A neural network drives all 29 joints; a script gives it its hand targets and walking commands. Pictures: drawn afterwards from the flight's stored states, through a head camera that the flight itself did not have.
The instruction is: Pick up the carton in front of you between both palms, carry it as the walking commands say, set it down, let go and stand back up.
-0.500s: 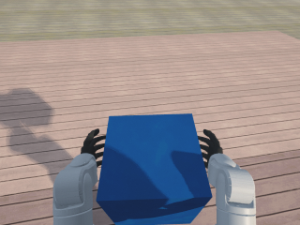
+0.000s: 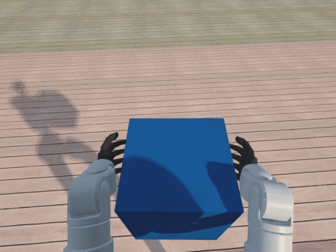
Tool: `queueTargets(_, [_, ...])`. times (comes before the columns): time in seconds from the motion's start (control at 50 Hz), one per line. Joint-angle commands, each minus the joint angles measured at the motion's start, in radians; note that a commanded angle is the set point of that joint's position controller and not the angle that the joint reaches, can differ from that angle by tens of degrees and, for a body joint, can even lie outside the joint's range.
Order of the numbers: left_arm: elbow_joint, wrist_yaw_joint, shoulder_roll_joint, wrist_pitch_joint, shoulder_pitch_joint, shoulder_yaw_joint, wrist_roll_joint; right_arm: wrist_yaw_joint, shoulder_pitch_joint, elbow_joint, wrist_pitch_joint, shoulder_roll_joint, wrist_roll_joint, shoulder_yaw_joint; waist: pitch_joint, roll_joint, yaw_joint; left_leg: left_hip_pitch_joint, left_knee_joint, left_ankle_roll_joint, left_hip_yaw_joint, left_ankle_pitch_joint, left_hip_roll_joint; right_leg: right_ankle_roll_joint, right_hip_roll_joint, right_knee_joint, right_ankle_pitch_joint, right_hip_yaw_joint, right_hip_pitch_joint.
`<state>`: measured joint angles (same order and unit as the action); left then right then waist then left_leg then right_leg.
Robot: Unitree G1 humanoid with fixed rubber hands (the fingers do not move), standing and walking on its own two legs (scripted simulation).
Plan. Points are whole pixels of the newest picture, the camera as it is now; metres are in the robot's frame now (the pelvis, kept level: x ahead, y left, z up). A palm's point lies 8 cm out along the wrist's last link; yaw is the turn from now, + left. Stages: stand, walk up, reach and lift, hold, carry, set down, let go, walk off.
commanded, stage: carry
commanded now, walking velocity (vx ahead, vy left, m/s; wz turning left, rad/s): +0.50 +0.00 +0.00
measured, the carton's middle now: (176, 183) +0.29 +0.00 +0.03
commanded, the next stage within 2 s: none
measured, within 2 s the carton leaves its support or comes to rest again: neither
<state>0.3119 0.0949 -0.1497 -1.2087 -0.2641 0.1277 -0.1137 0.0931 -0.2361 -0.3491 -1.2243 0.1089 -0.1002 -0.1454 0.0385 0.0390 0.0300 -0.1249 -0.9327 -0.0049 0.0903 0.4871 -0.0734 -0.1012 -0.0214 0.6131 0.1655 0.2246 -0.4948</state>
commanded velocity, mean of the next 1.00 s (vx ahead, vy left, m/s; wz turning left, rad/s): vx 0.50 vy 0.00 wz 0.00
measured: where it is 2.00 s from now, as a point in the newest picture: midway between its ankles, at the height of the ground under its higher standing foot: (168, 134)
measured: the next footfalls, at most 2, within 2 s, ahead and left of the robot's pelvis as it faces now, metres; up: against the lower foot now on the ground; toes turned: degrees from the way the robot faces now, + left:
left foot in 0.42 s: +0.43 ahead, +0.08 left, -0.02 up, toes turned +4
right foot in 0.88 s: +0.74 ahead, -0.04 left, -0.05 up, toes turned -4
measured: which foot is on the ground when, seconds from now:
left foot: up 0.00-0.40, down 0.42-0.90, up 0.92-1.00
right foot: down 0.00-0.44, up 0.46-0.86, down 0.88-1.00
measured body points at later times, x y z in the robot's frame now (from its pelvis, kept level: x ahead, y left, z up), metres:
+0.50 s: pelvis +0.31 +0.02 -0.01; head +0.36 +0.04 +0.44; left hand +0.71 +0.16 +0.10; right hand +0.69 -0.14 +0.11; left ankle +0.39 +0.08 -0.73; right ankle +0.14 -0.08 -0.64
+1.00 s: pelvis +0.65 +0.01 -0.04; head +0.70 +0.00 +0.41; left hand +1.02 +0.16 +0.05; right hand +1.03 -0.15 +0.04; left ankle +0.50 +0.11 -0.65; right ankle +0.70 -0.03 -0.76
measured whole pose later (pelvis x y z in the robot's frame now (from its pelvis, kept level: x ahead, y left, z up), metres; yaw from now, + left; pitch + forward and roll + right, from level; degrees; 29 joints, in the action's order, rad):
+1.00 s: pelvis +0.65 +0.01 -0.04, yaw -1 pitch +4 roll +1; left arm -0.08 0.12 -0.05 -1.16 -0.63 0.23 -0.10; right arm 0.13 -0.63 0.09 -1.16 0.02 -0.06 -0.22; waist -0.03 0.00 0.02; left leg -0.40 -1.29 -0.05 0.01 0.49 0.05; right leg -0.15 0.07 0.60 0.11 0.13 -0.46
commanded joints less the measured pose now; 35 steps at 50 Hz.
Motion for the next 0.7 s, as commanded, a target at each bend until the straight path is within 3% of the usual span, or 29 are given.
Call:
queueTargets(0.0, [0.026,-0.253,-0.795,-0.002,-0.536,-0.730,0.447,-0.242,-0.618,-0.018,0.004,0.849,0.423,0.753,0.395,-0.217,0.037,-0.563,-0.484,-0.051,-0.108,-0.029,0.045,-0.145,-0.338,-0.269,-0.184,-0.594,0.721])
queueTargets(0.02, [0.025,-0.254,-0.822,0.008,-0.594,-0.743,0.460,-0.238,-0.656,-0.003,0.015,0.870,0.425,0.749,0.373,-0.118,0.025,-0.561,-0.430,-0.059,-0.112,-0.080,0.007,-0.113,-0.313,-0.254,-0.252,-0.502,0.656])
queueTargets(0.04, [0.015,-0.255,-0.838,0.020,-0.657,-0.754,0.475,-0.232,-0.687,0.018,0.025,0.876,0.425,0.748,0.370,-0.091,0.012,-0.536,-0.351,-0.057,-0.114,-0.123,-0.018,-0.085,-0.293,-0.269,-0.234,-0.439,0.598])
queueTargets(0.08, [-0.013,-0.254,-0.847,0.038,-0.738,-0.754,0.498,-0.216,-0.740,0.061,0.044,0.879,0.414,0.744,0.382,-0.128,0.005,-0.493,-0.266,-0.049,-0.078,-0.162,-0.013,-0.073,-0.273,-0.305,-0.189,-0.363,0.541])
queueTargets(0.18, [-0.126,-0.241,-0.819,0.055,-0.862,-0.710,0.508,-0.184,-0.871,0.163,0.068,0.858,0.410,0.713,0.340,-0.151,0.009,-0.571,0.007,-0.026,-0.027,-0.240,-0.007,-0.105,-0.237,-0.299,-0.229,-0.260,0.555])
queueTargets(0.26, [-0.215,-0.225,-0.802,0.046,-0.949,-0.651,0.496,-0.176,-0.982,0.236,0.058,0.852,0.431,0.673,0.300,-0.161,0.029,-0.501,0.247,-0.039,0.041,-0.406,0.038,-0.079,-0.182,-0.255,-0.350,-0.174,0.544])
queueTargets(0.32, [-0.281,-0.216,-0.815,0.028,-0.993,-0.606,0.482,-0.183,-1.044,0.288,0.037,0.859,0.444,0.628,0.280,-0.177,0.036,-0.451,0.383,-0.064,0.053,-0.476,0.056,-0.049,-0.173,-0.197,-0.434,-0.153,0.591])
queueTargets(0.36, [-0.314,-0.212,-0.839,0.017,-1.026,-0.587,0.477,-0.192,-1.078,0.320,0.023,0.867,0.449,0.593,0.310,-0.166,0.003,-0.314,0.472,-0.082,0.068,-0.506,0.080,-0.011,-0.164,-0.068,-0.564,-0.119,0.603])
queueTargets(0.38, [-0.328,-0.212,-0.853,0.012,-1.045,-0.581,0.475,-0.196,-1.071,0.349,0.017,0.872,0.448,0.573,0.363,-0.126,-0.038,-0.139,0.530,-0.078,0.105,-0.525,0.107,0.021,-0.129,0.082,-0.566,-0.069,0.566])
queueTargets(0.4, [-0.341,-0.212,-0.859,0.007,-1.071,-0.575,0.474,-0.201,-1.070,0.376,0.014,0.879,0.443,0.552,0.418,-0.055,-0.077,0.066,0.494,-0.069,0.048,-0.519,0.042,0.047,-0.101,0.258,-0.368,-0.063,0.428])
queueTargets(0.42, [-0.358,-0.212,-0.880,-0.001,-1.082,-0.566,0.480,-0.204,-1.065,0.399,0.013,0.866,0.438,0.528,0.483,0.088,-0.091,0.268,0.439,-0.124,-0.311,-0.618,-0.172,0.071,-0.020,0.454,-0.062,-0.083,0.172])
queueTargets(0.44, [-0.363,-0.211,-0.910,-0.003,-1.113,-0.569,0.481,-0.206,-1.104,0.414,0.017,0.875,0.441,0.519,0.526,0.310,-0.106,0.434,0.514,-0.248,-0.598,-0.616,-0.285,0.090,0.108,0.680,0.344,-0.159,-0.092])
queueTargets(0.46, [-0.363,-0.206,-0.923,-0.002,-1.146,-0.560,0.478,-0.212,-1.125,0.403,0.016,0.917,0.460,0.524,0.513,0.282,-0.098,0.453,0.506,-0.264,-0.580,-0.608,-0.282,0.061,0.070,0.767,0.361,-0.230,-0.197])
queueTargets(0.5, [-0.325,-0.193,-0.980,0.005,-1.169,-0.551,0.476,-0.225,-1.198,0.331,0.022,1.001,0.497,0.545,0.451,0.080,-0.097,0.348,0.486,-0.221,-0.436,-0.731,-0.230,0.053,0.007,0.705,0.268,-0.248,-0.236])
queueTargets(0.52, [-0.305,-0.184,-0.998,0.008,-1.168,-0.545,0.470,-0.227,-1.238,0.289,0.026,1.035,0.515,0.560,0.442,0.055,-0.089,0.314,0.501,-0.206,-0.387,-0.756,-0.212,0.057,-0.010,0.640,0.231,-0.244,-0.232])
queueTargets(0.56, [-0.262,-0.165,-1.010,0.016,-1.143,-0.556,0.459,-0.225,-1.262,0.223,0.032,1.062,0.539,0.584,0.465,0.052,-0.081,0.317,0.496,-0.193,-0.330,-0.831,-0.199,0.067,-0.019,0.541,0.209,-0.235,-0.212])
queueTargets(0.62, [-0.212,-0.147,-0.991,0.029,-1.068,-0.578,0.430,-0.218,-1.213,0.152,0.038,1.043,0.541,0.617,0.486,0.061,-0.097,0.378,0.459,-0.204,-0.259,-0.999,-0.180,0.071,-0.006,0.435,0.165,-0.199,-0.263])
queueTargets(0.68, [-0.158,-0.140,-0.941,0.038,-1.040,-0.608,0.409,-0.215,-1.173,0.109,0.043,0.997,0.531,0.652,0.476,0.072,-0.114,0.408,0.430,-0.186,-0.184,-1.080,-0.119,0.069,0.027,0.264,0.005,-0.150,-0.273])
